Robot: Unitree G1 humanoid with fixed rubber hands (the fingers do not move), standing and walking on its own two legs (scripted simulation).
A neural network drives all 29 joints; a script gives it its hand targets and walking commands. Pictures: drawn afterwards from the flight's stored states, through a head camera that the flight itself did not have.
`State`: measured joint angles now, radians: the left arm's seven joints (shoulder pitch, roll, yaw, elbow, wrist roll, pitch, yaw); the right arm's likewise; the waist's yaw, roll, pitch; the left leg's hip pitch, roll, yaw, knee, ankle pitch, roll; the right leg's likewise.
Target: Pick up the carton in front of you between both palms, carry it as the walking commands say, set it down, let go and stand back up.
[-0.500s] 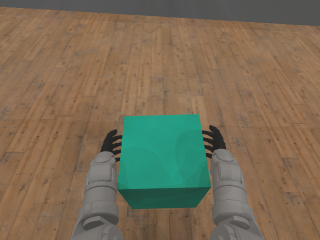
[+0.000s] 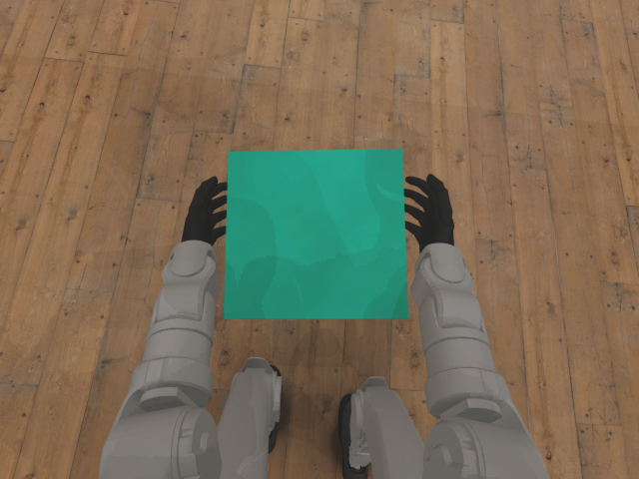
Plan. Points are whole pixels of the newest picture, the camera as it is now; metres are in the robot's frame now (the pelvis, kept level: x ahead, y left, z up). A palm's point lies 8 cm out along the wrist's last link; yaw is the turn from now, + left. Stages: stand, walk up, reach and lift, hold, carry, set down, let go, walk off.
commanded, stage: set down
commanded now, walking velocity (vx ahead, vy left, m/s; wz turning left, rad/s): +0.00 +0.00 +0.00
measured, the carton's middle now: (318, 245) +0.43 +0.03 -0.15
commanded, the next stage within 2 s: none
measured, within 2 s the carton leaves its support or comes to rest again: rests again in 1.50 s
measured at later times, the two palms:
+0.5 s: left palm (214, 241) +0.44 +0.20 -0.24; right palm (388, 242) +0.46 -0.09 -0.21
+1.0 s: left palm (223, 251) +0.47 +0.22 -0.40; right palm (364, 250) +0.49 -0.08 -0.37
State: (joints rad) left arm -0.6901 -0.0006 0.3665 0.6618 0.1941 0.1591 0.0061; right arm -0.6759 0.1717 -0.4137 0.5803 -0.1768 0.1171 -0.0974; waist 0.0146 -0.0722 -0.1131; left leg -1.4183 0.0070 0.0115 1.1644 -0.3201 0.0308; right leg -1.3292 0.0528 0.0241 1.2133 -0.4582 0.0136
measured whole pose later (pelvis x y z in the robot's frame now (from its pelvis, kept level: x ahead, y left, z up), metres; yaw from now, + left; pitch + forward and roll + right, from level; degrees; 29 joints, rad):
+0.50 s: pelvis -0.02 +0.00 -0.13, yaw -2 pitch +44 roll -4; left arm -1.00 0.10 0.37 0.73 0.17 0.26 0.01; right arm -0.97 0.11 -0.48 0.62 -0.16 0.19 -0.13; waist 0.03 -0.08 -0.11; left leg -2.00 0.01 -0.01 1.64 -0.41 0.04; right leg -1.89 0.09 0.01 1.70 -0.58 0.03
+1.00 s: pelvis -0.04 -0.01 -0.23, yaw -3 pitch +45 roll -4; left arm -1.28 0.27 0.26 0.88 0.08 0.27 0.03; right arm -1.24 0.00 -0.42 0.77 -0.05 0.19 -0.20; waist 0.05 -0.11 0.12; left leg -2.32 0.01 -0.03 1.97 -0.44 0.02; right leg -2.19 0.13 -0.01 2.04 -0.64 0.04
